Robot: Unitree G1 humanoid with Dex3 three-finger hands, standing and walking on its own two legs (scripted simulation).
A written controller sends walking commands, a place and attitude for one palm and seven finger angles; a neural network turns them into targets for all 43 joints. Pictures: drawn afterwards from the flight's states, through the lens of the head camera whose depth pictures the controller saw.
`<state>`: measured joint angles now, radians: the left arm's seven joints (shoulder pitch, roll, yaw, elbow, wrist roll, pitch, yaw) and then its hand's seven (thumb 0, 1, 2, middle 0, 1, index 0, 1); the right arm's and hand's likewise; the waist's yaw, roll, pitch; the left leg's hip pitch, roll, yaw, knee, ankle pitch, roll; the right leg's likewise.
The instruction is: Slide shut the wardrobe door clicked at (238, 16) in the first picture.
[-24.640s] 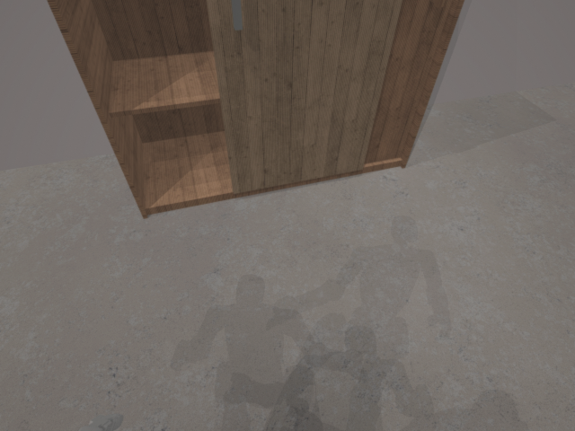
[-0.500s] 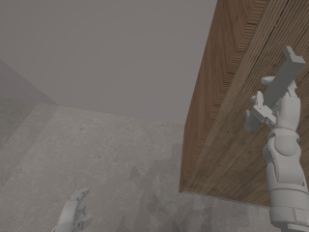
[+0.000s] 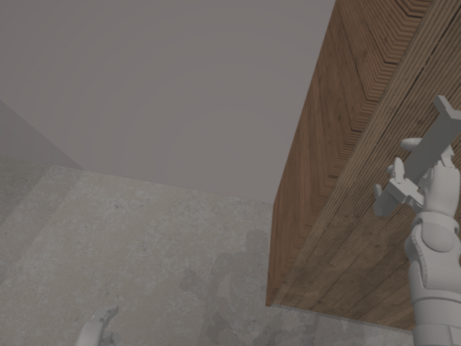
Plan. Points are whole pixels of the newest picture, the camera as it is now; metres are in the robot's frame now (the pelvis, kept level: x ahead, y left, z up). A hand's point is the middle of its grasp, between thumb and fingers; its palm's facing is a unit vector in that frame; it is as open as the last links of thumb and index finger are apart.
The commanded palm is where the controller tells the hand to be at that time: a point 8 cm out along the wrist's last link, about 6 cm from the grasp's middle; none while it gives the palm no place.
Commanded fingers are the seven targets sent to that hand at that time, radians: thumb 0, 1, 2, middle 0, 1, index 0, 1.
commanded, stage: loosen the grip on the handle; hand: right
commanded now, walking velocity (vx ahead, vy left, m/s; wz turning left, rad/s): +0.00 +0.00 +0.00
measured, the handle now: (407, 162) +0.40 -0.27 +0.16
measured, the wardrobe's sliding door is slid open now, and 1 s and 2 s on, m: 0.00 0.00 0.00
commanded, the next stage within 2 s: slip the hand off the handle in 0.60 s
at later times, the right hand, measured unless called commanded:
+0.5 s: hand (397, 180) +0.37 -0.25 +0.15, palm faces +0.38 +0.90 -0.20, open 13.5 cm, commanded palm +0.32 -0.29 +0.16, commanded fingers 0.00 0.55 -0.20 0.25 1.15 0.25 1.15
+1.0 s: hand (428, 191) +0.35 -0.30 +0.14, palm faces +0.45 +0.87 -0.19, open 14.6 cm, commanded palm +0.31 -0.34 +0.15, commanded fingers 0.00 0.55 -0.20 0.25 1.15 0.25 1.15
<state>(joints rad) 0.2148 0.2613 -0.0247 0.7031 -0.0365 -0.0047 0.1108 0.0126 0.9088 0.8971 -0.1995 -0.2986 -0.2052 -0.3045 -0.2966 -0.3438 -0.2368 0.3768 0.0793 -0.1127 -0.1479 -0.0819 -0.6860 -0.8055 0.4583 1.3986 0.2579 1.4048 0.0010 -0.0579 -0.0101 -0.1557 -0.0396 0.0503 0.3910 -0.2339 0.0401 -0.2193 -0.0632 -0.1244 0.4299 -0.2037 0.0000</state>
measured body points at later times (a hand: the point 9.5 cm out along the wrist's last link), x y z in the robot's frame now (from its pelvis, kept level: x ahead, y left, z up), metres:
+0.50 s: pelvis -0.02 -0.01 -0.01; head -0.02 -0.01 +0.44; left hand +0.11 +0.24 -0.11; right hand +0.34 -0.29 +0.16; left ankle -0.02 +0.09 -0.74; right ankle +0.01 -0.12 -0.74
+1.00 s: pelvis +0.00 -0.01 -0.01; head +0.00 -0.02 +0.44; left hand +0.17 +0.22 -0.10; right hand +0.32 -0.34 +0.15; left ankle -0.02 +0.09 -0.74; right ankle +0.01 -0.12 -0.74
